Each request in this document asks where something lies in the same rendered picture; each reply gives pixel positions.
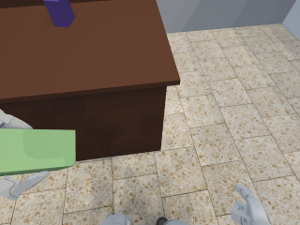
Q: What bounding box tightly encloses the robot left hand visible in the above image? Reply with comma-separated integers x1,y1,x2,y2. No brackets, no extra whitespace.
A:
0,109,50,201

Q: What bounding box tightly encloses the robot right hand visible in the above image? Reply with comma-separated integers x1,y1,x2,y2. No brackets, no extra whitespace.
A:
231,184,269,225

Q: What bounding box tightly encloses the sponge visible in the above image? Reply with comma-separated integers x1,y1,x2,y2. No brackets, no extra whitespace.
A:
0,128,76,177

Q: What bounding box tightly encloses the left robot thigh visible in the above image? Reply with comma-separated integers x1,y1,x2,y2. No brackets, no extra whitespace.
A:
101,214,130,225

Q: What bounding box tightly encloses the table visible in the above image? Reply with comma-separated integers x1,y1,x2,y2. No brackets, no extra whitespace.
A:
0,0,181,161

